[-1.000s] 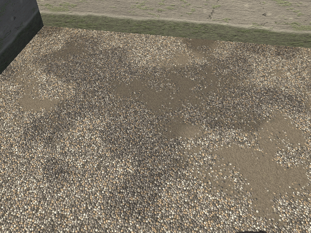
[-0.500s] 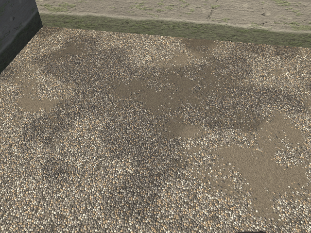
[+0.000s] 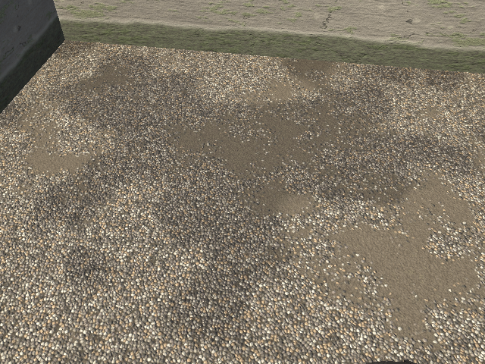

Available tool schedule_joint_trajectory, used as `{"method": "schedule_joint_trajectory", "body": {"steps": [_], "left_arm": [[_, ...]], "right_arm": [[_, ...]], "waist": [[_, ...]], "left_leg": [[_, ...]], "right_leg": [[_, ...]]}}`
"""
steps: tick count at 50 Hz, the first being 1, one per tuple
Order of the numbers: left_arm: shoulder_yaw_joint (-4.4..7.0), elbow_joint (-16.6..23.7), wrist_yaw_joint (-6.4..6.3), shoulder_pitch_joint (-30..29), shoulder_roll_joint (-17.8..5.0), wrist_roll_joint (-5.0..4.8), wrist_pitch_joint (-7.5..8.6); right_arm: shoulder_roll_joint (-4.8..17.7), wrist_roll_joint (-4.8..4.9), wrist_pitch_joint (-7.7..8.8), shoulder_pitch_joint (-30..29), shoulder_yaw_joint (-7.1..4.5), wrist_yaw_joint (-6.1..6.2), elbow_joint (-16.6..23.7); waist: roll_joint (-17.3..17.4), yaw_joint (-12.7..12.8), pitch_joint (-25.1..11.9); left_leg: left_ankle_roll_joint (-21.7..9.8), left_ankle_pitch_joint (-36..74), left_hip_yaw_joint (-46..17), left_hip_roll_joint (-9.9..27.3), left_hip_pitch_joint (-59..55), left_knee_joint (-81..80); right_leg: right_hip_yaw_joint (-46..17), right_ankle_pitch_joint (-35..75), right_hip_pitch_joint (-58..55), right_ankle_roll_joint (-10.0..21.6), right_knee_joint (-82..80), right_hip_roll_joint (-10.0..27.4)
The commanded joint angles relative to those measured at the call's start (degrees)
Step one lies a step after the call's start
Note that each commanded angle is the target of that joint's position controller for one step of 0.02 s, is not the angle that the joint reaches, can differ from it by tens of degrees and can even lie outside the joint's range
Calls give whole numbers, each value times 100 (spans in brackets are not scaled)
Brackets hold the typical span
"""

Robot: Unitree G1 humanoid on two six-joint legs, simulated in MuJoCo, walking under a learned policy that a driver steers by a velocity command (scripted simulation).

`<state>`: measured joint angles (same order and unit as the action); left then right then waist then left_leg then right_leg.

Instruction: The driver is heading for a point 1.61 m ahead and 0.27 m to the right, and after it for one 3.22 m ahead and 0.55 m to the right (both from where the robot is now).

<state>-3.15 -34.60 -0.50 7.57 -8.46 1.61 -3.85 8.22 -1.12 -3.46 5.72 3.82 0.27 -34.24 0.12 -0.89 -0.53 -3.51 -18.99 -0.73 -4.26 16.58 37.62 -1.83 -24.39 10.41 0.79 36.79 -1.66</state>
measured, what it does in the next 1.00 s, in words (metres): stands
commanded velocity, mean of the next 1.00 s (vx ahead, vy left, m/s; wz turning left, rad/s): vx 0.35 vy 0.00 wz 0.00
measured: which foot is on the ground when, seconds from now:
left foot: down 0.00-1.00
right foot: down 0.00-1.00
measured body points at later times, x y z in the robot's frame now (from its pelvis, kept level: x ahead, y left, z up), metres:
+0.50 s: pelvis +0.00 +0.00 +0.00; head -0.01 +0.00 +0.45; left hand +0.19 +0.19 -0.08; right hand +0.20 -0.19 -0.07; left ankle +0.01 +0.08 -0.72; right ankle -0.05 -0.11 -0.72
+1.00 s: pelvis +0.00 +0.00 +0.02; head +0.01 +0.00 +0.47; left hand +0.17 +0.21 -0.08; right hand +0.15 -0.21 -0.08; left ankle +0.01 +0.08 -0.72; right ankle -0.05 -0.12 -0.72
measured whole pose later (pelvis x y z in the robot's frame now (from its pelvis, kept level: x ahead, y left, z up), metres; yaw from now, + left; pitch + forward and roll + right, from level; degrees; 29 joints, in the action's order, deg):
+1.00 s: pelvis +0.00 +0.00 +0.02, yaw -1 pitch +0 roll +0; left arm -2.3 -39.1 -0.2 9.3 -10.1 1.2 -4.5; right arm 9.3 -0.8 -2.3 9.2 2.7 -1.2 -40.0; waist -0.3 -1.1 -0.4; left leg -3.5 -9.2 -0.3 -4.0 9.8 19.0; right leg -3.0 -14.6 4.4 0.4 19.0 -1.0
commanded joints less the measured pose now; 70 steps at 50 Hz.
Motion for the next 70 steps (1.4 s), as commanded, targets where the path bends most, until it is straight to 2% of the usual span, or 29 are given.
{"method": "schedule_joint_trajectory", "body": {"steps": [1,2,3,5,6,7,8,9,11,12,13,14,15,17,18,19,20,22,23,24,25,27,28,30,39,52,53,55,70], "left_arm": [[126,597,-9,-631,-433,3,67],[137,459,-24,-317,-402,8,112],[97,489,-17,-392,-326,6,114],[92,485,-9,-446,-334,10,119],[91,643,-3,-725,-386,-20,67],[121,608,-2,-648,-426,1,54],[129,458,-18,-309,-389,12,106],[96,487,-14,-379,-326,9,115],[93,484,-10,-446,-339,9,122],[91,644,-4,-728,-391,-20,69],[121,609,-3,-652,-429,0,55],[128,458,-19,-313,-389,11,106],[95,488,-14,-381,-326,8,115],[92,484,-10,-447,-338,9,122],[90,643,-4,-728,-391,-20,69],[120,608,-3,-651,-429,0,54],[127,457,-19,-312,-389,11,106],[87,483,-13,-423,-322,11,120],[91,639,-6,-726,-383,-16,72],[125,614,-6,-669,-431,1,52],[118,438,-16,-277,-370,13,94],[60,405,-2,-306,-279,24,101],[45,581,5,-661,-313,6,58],[11,494,10,-544,-235,46,35],[118,85,31,-200,-466,-4,31],[193,18,16,-97,-580,-45,9],[92,-66,-20,488,-673,165,-10],[88,-103,-22,550,-729,146,-4],[30,-214,-19,1017,-971,97,76]], "right_arm": [[305,-79,143,-616,-99,-58,603],[332,-13,138,-308,-100,27,458],[355,26,114,-500,-104,45,502],[352,33,86,-585,-104,53,546],[327,-3,98,-799,-91,-36,670],[302,-71,126,-620,-95,-62,613],[325,-17,135,-301,-98,24,460],[353,20,118,-486,-104,44,503],[353,31,91,-578,-104,53,548],[329,-4,102,-793,-92,-35,672],[303,-72,128,-614,-96,-61,615],[325,-18,136,-294,-98,24,462],[352,19,120,-479,-104,44,505],[352,30,92,-571,-104,53,549],[328,-5,103,-787,-92,-35,673],[302,-73,129,-608,-96,-60,616],[324,-19,137,-287,-98,25,463],[349,26,107,-544,-105,54,537],[320,-10,117,-791,-92,-32,668],[299,-66,132,-613,-96,-56,616],[310,-13,132,-237,-86,25,440],[295,29,107,-417,-66,51,461],[264,-12,120,-672,-47,-36,595],[158,-75,149,-444,0,-83,459],[363,-1,225,-99,-105,-138,29],[487,35,184,30,-229,-135,-116],[771,-124,139,783,-189,-129,-323],[791,-86,126,622,-199,-121,-307],[879,-106,70,1040,-141,-1,-264]], "waist": [[-35,-108,-372],[-56,13,-768],[44,52,-396],[41,40,-245],[18,-69,19],[-21,-109,-314],[-38,14,-762],[51,53,-409],[37,39,-243],[11,-70,22],[-27,-110,-311],[-42,12,-761],[47,52,-409],[36,38,-244],[12,-71,22],[-27,-111,-312],[-42,11,-764],[51,42,-324],[10,-67,-30],[-38,-108,-319],[-30,14,-764],[55,52,-250],[46,-64,112],[48,-77,-259],[13,3,-375],[-14,-15,-416],[-190,75,-423],[-19,111,-123],[2,71,-42]], "left_leg": [[-102,2128,-411,543,-46,-457],[-109,1150,-591,535,-188,-689],[-109,1000,-629,537,-6,-768],[-118,901,-663,551,58,-809],[-90,1920,-432,554,169,-539],[-95,2082,-401,547,9,-469],[-108,1108,-585,535,-169,-695],[-108,975,-621,537,-13,-768],[-119,889,-656,554,59,-807],[-90,1915,-426,557,170,-535],[-94,2078,-393,550,8,-464],[-107,1105,-575,537,-171,-689],[-107,973,-611,539,-15,-763],[-118,891,-646,556,56,-801],[-90,1918,-418,560,167,-529],[-94,2083,-385,553,6,-457],[-107,1110,-566,541,-175,-683],[-115,919,-628,553,13,-783],[-97,1959,-415,567,118,-511],[-94,2103,-381,564,-5,-456],[-117,1042,-597,572,-171,-740],[-131,705,-723,620,33,-1002],[-116,1742,-559,637,82,-822],[-98,1893,-648,729,-208,-1091],[-129,2156,-799,866,-860,-1961],[-190,2370,-744,923,-1046,-2017],[-542,2551,-1064,966,-1148,-2264],[-618,2685,-998,989,-1197,-2290],[-437,1957,-887,829,-1055,-2291]], "right_leg": [[-420,2123,12,103,-346,363],[-269,1063,-270,85,-398,218],[-251,934,-99,75,-456,195],[-269,893,-38,89,-475,194],[-375,1930,175,80,-396,314],[-413,2087,42,94,-339,351],[-279,1056,-260,84,-399,222],[-261,931,-102,76,-457,196],[-276,895,-34,91,-475,194],[-382,1936,181,82,-396,315],[-418,2095,49,96,-339,351],[-284,1062,-254,85,-398,222],[-266,937,-97,77,-455,194],[-279,900,-30,92,-472,192],[-385,1943,185,82,-393,313],[-421,2103,54,96,-335,349],[-287,1069,-251,85,-393,219],[-279,901,-50,86,-474,195],[-389,1938,174,85,-391,312],[-410,2063,57,92,-326,333],[-299,956,-248,82,-430,219],[-357,635,-77,83,-697,227],[-462,1652,213,75,-646,340],[-520,1685,-3,18,-908,410],[-632,1882,-559,23,-1826,575],[-584,2043,-447,39,-1944,613],[-639,1803,-631,343,-2007,513],[-656,1836,-427,381,-2097,574],[-607,1685,-304,361,-2248,515]]}}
